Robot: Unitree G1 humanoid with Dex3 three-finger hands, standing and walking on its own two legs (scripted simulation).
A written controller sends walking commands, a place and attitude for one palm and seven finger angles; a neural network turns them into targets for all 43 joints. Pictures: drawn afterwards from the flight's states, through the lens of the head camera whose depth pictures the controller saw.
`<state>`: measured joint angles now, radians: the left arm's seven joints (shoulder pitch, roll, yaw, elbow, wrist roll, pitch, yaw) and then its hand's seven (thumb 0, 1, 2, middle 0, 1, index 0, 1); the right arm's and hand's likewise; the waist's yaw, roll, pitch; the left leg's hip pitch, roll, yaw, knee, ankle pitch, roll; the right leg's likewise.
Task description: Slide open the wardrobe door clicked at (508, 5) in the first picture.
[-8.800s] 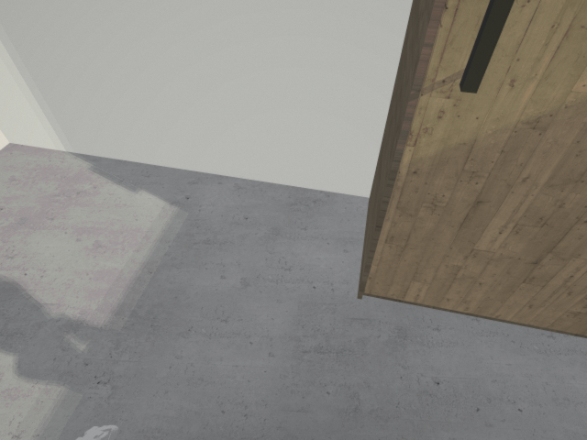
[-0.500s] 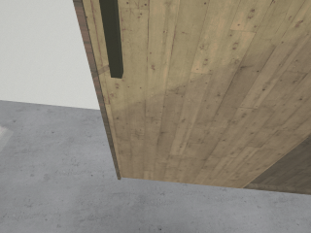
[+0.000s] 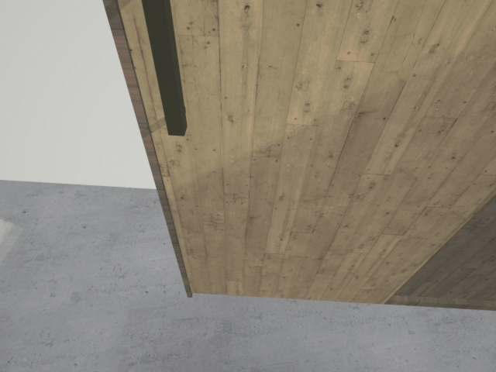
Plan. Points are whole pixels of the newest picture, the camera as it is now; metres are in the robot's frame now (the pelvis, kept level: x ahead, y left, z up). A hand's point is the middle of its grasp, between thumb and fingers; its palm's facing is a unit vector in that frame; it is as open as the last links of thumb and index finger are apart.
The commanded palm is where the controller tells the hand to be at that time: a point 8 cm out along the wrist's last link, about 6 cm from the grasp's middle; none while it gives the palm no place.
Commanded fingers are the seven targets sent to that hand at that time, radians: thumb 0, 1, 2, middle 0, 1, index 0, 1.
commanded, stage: come to a stop and stand still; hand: left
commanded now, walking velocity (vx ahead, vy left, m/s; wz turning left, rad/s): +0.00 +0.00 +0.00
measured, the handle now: (170, 57) +0.49 +0.16 +0.26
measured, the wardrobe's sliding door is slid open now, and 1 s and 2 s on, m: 0.00 0.00 0.00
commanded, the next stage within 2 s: look again from close up in 0.72 s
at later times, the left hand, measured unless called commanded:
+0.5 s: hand out of the picture +0.02 +0.18 -0.17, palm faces -0.01 -0.97 -0.22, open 7.4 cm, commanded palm none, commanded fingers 0.00 0.90 0.90 -0.20 -0.30 -0.20 -0.30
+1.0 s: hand out of the picture +0.01 +0.17 -0.18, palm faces -0.02 -0.98 -0.18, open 7.4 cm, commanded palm none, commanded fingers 0.00 0.90 0.90 -0.20 -0.30 -0.20 -0.30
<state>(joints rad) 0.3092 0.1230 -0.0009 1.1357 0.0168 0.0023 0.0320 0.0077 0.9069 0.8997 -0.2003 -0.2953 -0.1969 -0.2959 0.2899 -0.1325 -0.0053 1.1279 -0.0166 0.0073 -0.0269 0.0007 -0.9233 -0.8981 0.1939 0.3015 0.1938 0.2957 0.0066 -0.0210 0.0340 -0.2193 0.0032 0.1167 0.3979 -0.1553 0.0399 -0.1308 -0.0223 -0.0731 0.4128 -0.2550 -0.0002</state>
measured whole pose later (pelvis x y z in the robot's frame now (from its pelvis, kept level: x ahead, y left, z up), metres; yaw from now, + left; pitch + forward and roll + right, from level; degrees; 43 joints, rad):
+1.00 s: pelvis +0.02 +0.01 +0.00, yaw -2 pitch -1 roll +0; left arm 0.31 0.15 -0.02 1.11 0.02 -0.01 0.04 0.01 0.90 0.90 -0.20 -0.30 -0.20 -0.30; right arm 0.25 -0.16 0.01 1.12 -0.02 -0.02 -0.02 0.00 -0.92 -0.90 0.19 0.30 0.19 0.30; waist 0.01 -0.01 0.04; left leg -0.20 0.00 0.15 0.42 -0.20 0.05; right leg -0.13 -0.03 -0.03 0.44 -0.28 0.01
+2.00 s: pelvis -0.01 -0.02 -0.04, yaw +0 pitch +5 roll +0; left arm 0.38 0.22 0.16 0.11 -0.27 -0.42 -0.31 0.01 0.70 0.81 -0.21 -0.43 -0.21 -0.43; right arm 0.15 -0.25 -0.04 0.58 0.03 -0.20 -0.01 0.01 -0.91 -0.90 0.20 0.30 0.20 0.30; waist -0.02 -0.01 -0.09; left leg -0.58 0.04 0.11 0.81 -0.33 0.03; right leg -0.49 -0.03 -0.08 0.85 -0.45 -0.03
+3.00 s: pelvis +0.00 +0.01 +0.00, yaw +3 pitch -4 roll -1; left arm -0.07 0.48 0.44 -0.08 -0.35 0.26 -0.39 0.00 -0.44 0.33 -0.30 -1.15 -0.30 -1.15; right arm 0.15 -0.23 0.11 0.60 0.09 -0.24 -0.10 0.01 -0.90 -0.90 0.20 0.30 0.20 0.30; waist 0.09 0.05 -0.01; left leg -0.21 -0.01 0.07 0.47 -0.19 0.05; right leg -0.08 -0.03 -0.11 0.43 -0.28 0.00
